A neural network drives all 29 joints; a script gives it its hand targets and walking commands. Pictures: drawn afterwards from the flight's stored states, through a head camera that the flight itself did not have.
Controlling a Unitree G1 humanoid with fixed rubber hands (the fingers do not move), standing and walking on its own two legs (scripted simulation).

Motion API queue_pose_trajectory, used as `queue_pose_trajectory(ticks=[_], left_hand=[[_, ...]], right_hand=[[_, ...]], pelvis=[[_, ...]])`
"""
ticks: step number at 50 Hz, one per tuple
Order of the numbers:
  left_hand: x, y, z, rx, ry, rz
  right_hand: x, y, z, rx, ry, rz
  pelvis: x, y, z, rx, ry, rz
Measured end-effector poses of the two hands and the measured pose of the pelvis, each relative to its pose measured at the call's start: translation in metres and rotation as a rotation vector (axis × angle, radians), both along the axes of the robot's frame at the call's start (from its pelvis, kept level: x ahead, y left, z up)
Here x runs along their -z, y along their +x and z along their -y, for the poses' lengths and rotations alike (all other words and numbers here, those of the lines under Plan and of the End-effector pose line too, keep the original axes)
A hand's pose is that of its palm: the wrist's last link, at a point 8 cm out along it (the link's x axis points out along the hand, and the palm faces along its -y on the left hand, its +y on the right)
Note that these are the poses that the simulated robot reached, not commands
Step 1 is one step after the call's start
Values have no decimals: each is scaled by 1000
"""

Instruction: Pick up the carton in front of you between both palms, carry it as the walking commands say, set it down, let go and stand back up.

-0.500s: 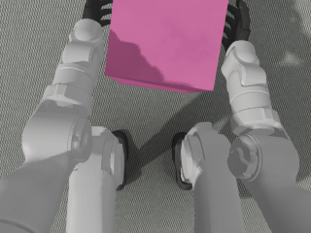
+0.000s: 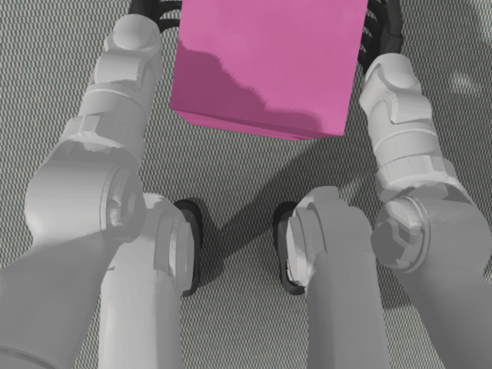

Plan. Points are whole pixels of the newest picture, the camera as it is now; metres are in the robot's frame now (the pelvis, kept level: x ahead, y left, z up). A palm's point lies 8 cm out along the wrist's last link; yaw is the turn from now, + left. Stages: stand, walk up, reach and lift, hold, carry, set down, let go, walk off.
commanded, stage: set down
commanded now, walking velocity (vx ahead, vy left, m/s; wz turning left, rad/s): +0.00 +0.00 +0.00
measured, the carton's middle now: (258, 65) +0.50 -0.02 -0.23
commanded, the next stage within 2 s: let go in 1.60 s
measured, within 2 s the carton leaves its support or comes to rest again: neither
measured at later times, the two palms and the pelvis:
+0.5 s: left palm (111, 38) +0.52 +0.19 -0.19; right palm (384, 75) +0.48 -0.20 -0.18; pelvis +0.00 +0.00 +0.00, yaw +1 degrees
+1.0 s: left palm out of the picture +0.54 +0.18 -0.03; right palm (479, 32) +0.49 -0.20 -0.02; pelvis +0.01 +0.00 +0.09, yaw +0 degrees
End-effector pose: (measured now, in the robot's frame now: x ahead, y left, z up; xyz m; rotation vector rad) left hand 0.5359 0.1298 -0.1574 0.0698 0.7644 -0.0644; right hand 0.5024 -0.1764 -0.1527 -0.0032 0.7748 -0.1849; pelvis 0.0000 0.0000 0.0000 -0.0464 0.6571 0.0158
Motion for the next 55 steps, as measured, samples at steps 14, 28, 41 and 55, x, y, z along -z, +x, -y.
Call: queue_pose_trajectory(ticks=[14,28,41,55], left_hand=[[13,-3,-8,13,4,7],[23,-6,-54,-88,57,50],[-73,0,-45,-86,59,116],[-155,4,-54,-84,58,133]], right_hand=[[8,-5,3,-33,-9,-5],[23,-12,27,41,-33,30],[-74,-11,27,46,-30,122],[-155,-9,29,51,-41,141]], pelvis=[[-1,-2,0,4,1,26],[1,5,0,-7,7,33],[-51,8,4,5,13,-40],[-116,15,2,-3,8,-136]])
